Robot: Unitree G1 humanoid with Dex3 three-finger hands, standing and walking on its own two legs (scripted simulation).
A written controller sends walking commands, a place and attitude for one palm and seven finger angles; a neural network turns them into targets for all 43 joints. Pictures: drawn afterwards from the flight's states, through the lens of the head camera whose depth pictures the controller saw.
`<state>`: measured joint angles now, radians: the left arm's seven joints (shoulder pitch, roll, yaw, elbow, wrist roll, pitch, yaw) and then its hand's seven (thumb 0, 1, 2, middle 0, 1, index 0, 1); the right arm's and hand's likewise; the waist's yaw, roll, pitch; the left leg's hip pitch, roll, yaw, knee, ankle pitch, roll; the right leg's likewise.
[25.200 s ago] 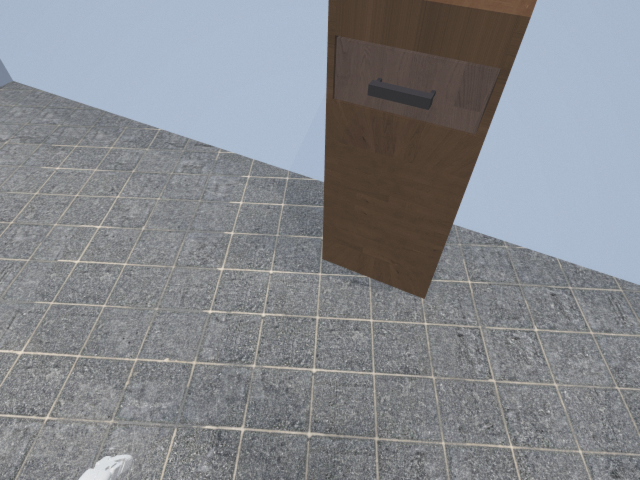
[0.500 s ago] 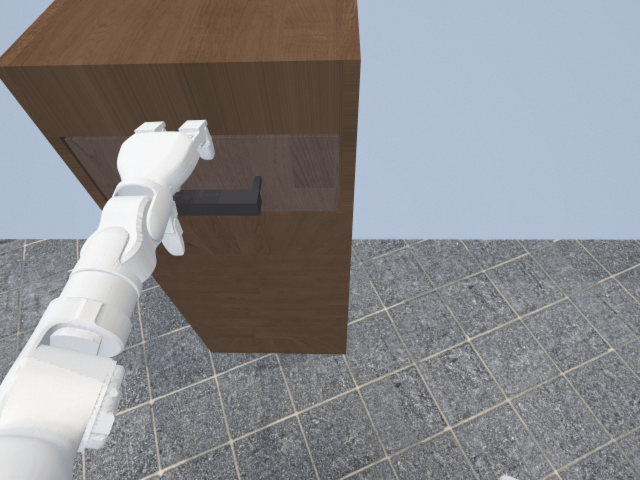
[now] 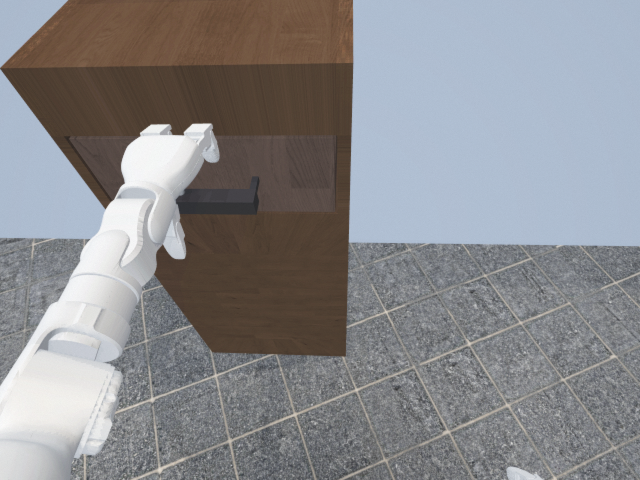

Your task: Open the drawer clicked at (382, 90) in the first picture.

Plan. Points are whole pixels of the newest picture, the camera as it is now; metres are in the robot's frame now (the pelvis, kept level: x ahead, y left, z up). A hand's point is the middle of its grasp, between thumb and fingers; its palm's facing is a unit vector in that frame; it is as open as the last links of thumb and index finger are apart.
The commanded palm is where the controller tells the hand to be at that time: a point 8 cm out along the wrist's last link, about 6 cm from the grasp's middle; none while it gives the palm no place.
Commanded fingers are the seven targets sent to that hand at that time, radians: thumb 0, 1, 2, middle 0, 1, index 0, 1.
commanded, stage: lower the fingers behind the handle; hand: left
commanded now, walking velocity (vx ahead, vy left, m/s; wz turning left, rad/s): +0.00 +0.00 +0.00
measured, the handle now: (209, 191) +0.52 +0.20 +0.04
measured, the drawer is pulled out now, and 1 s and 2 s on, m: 0.00 0.00 0.00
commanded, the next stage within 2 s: close the thumb around the handle in 1.56 s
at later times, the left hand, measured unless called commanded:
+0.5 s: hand (181, 210) +0.45 +0.21 +0.07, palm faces -0.02 -0.01 -1.00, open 13.9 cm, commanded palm +0.43 +0.22 +0.12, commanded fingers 0.00 -0.50 0.30 -0.30 -1.20 -0.30 -1.20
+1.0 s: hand (193, 224) +0.46 +0.21 +0.03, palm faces -0.04 -0.01 -1.00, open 13.9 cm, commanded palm +0.43 +0.21 +0.09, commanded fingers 0.00 -0.50 0.30 -0.30 -1.20 -0.30 -1.20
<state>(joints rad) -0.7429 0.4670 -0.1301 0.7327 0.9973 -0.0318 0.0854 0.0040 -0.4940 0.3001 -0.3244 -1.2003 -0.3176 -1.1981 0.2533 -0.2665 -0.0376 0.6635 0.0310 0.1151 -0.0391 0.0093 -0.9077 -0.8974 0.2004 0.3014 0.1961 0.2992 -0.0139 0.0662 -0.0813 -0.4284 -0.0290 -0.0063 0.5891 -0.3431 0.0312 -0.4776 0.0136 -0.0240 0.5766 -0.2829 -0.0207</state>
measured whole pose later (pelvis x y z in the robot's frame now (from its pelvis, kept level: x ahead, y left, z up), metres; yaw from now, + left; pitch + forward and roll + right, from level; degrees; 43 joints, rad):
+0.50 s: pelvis +0.00 -0.01 -0.01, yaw +0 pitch +13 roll +0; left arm -0.72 0.48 -0.07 0.83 1.04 -0.09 0.19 0.00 -0.49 0.30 -0.32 -1.20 -0.32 -1.20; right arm 0.29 -0.27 -0.06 0.69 0.02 0.09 -0.04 0.01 -0.91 -0.90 0.20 0.30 0.20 0.30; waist -0.03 0.06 -0.09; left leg -0.51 -0.02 0.00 0.64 -0.35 0.02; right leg -0.56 0.02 -0.02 0.62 -0.29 -0.03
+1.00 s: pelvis -0.01 +0.01 -0.01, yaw -1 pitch +16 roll -1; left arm -0.73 0.43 -0.07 0.91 1.08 -0.06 0.27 0.00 -0.49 0.30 -0.31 -1.20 -0.31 -1.20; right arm 0.31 -0.25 -0.06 0.69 0.01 0.08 -0.02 0.01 -0.91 -0.90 0.20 0.30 0.20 0.30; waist -0.05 0.05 -0.11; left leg -0.59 -0.03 0.02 0.71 -0.38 0.04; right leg -0.64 0.02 0.00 0.67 -0.30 -0.01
